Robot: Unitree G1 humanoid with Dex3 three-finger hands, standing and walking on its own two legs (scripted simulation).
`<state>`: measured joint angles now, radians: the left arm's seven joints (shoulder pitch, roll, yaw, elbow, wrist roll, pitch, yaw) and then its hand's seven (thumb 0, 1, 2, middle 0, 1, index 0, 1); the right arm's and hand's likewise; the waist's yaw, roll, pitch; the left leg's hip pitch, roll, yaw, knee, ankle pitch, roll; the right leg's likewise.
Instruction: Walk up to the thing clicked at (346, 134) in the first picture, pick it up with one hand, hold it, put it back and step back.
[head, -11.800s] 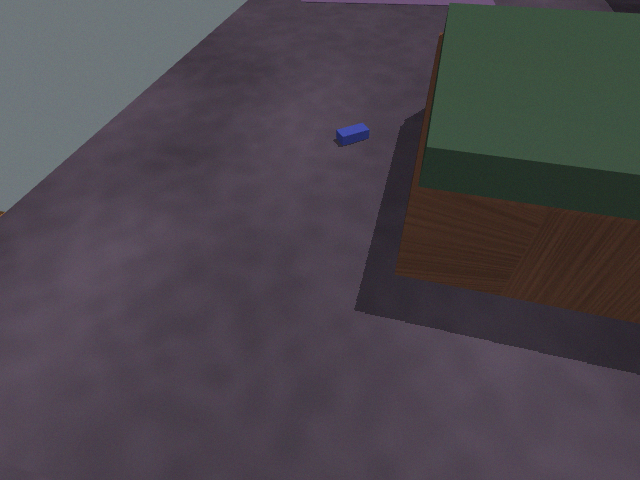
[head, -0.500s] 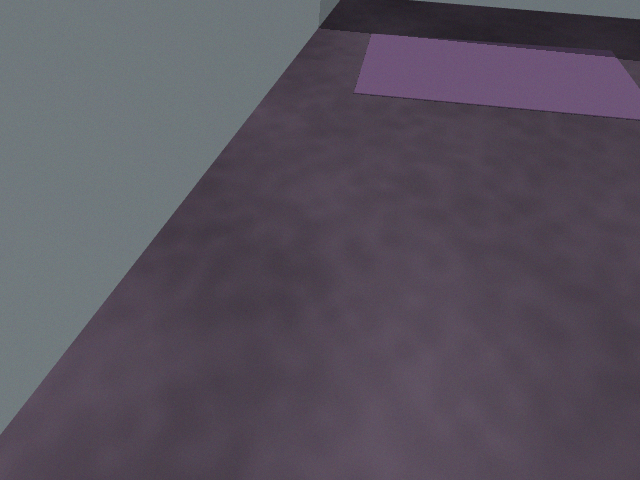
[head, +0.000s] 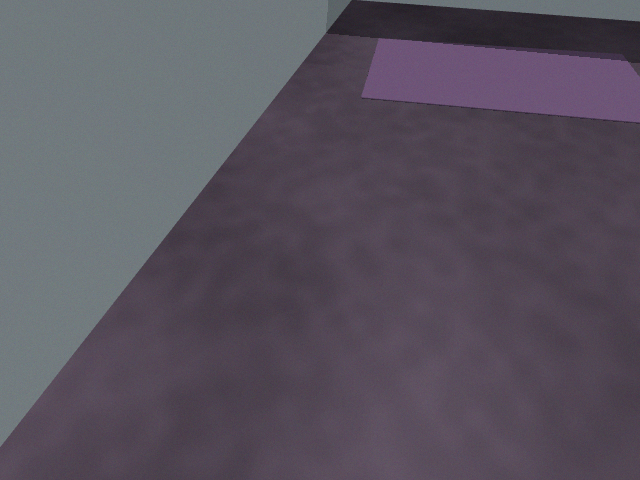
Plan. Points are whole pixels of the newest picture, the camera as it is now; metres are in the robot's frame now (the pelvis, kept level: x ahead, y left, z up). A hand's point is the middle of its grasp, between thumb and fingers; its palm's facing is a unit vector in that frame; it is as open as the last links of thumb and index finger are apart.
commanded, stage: stand
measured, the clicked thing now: out of the picture +0.05 -0.49 -0.75
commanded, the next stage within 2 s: walk up in 0.56 s
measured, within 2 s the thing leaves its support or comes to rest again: neither
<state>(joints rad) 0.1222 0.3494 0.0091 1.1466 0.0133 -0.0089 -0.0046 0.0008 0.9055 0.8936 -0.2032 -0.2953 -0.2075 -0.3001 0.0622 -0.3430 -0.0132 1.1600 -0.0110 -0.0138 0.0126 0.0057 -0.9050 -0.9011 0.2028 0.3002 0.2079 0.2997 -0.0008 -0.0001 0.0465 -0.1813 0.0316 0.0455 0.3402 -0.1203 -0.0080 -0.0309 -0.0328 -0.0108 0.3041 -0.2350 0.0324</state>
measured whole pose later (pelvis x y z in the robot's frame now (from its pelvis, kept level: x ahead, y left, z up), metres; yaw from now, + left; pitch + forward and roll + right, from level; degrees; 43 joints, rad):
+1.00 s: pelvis -0.02 +0.00 -0.03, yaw -20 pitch -2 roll +1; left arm 0.32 0.43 0.07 0.79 0.03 0.03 -0.03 0.00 0.91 0.89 -0.20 -0.30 -0.21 -0.30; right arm 0.04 -0.38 -0.11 0.78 -0.04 0.05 0.07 0.01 -0.90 -0.90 0.20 0.30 0.21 0.30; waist 0.00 0.05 0.11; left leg -0.28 0.22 0.33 0.70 -0.34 -0.01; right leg -0.34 -0.07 -0.06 0.75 -0.38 0.00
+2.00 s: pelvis -0.01 +0.07 -0.03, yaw -65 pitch -3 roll -1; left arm 0.25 0.39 0.06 0.77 0.03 0.01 -0.03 0.00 0.90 0.89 -0.21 -0.30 -0.21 -0.30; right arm 0.33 -0.45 -0.07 0.83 -0.01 0.02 0.01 0.01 -0.91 -0.90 0.20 0.30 0.21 0.30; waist -0.03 0.06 0.11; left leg -0.43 0.10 0.05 1.00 -0.50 0.00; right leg -0.29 0.06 0.05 0.67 -0.33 -0.04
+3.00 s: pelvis -0.07 +0.04 -0.01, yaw -44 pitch -3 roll +1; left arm 0.20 0.37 0.09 0.78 0.04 0.01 -0.03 0.00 0.90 0.89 -0.21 -0.30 -0.21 -0.30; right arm 0.38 -0.45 -0.08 0.84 -0.04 0.04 0.03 0.01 -0.90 -0.90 0.20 0.30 0.21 0.30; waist 0.02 0.04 0.07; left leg -0.48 0.05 -0.05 0.99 -0.25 -0.03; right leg -0.17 0.00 -0.19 0.46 -0.26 -0.08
